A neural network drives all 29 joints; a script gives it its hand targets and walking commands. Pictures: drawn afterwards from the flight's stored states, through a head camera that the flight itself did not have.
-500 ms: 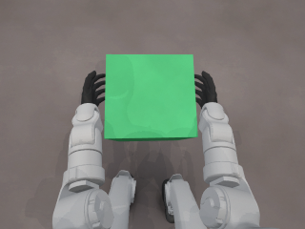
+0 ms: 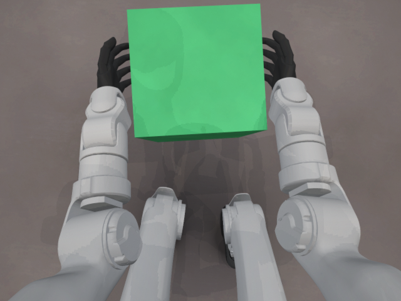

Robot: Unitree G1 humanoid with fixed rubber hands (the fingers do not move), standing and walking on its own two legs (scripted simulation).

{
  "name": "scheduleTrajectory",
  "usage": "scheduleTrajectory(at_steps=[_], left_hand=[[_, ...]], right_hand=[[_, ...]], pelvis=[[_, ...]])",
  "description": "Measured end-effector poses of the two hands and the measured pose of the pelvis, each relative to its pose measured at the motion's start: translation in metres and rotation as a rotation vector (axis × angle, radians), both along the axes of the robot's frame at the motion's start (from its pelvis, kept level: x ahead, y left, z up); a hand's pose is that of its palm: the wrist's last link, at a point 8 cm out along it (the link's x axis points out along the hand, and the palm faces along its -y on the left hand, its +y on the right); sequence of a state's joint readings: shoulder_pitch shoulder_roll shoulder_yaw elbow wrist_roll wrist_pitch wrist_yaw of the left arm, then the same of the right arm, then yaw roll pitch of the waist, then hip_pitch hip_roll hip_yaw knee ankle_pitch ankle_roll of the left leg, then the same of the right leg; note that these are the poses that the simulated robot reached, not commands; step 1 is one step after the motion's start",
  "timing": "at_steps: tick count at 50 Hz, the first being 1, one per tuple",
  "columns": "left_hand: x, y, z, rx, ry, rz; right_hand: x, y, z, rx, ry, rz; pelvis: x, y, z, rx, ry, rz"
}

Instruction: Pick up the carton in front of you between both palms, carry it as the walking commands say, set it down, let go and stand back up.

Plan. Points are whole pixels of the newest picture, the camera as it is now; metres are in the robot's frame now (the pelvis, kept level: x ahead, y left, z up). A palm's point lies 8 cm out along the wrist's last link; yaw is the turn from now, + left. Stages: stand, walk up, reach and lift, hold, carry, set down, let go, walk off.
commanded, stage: set down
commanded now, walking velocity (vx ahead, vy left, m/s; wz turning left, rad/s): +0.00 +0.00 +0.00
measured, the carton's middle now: (196, 89) +0.51 +0.04 -0.18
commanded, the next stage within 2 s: none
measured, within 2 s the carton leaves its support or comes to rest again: rests again in 0.96 s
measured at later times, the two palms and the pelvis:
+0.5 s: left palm (129, 95) +0.51 +0.20 -0.26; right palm (253, 84) +0.55 -0.10 -0.26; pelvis -0.01 +0.00 -0.10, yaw +0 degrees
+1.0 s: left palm (135, 102) +0.50 +0.19 -0.30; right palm (251, 90) +0.55 -0.10 -0.30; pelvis -0.01 -0.01 -0.13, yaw +0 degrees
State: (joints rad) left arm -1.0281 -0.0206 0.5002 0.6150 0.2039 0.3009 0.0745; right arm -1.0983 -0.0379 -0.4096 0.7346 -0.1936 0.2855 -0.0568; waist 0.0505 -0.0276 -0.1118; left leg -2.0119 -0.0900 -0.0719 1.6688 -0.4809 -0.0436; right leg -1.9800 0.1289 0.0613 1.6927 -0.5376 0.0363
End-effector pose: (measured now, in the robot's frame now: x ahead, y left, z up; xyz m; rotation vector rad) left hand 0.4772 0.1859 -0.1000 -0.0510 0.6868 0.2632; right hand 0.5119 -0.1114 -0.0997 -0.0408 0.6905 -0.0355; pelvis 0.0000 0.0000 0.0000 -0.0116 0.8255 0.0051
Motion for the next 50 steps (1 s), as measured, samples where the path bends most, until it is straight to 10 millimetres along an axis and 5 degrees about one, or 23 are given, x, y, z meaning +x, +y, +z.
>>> scheduleTrajectory(at_steps=[28,50], left_hand=[[0.032,0.013,-0.173,0.024,0.050,0.018],[0.024,0.009,-0.202,-0.003,0.086,-0.012]], right_hand=[[0.045,0.014,-0.177,-0.027,0.042,0.078],[0.040,0.007,-0.203,-0.040,0.079,0.095]], pelvis=[[-0.010,-0.004,-0.109,0.017,-0.068,-0.019],[-0.008,-0.007,-0.132,0.029,-0.151,-0.022]])
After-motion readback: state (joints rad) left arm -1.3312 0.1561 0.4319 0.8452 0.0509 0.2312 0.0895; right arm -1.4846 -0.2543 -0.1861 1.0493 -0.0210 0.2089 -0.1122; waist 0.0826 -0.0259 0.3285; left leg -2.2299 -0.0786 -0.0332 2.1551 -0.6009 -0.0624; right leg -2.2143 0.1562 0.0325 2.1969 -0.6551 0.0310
